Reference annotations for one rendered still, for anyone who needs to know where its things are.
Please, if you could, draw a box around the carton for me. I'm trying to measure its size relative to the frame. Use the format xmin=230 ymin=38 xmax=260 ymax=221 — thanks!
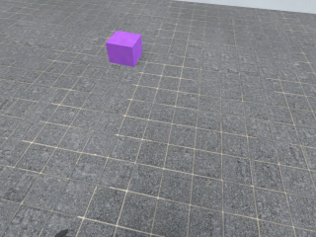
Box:
xmin=106 ymin=31 xmax=142 ymax=67

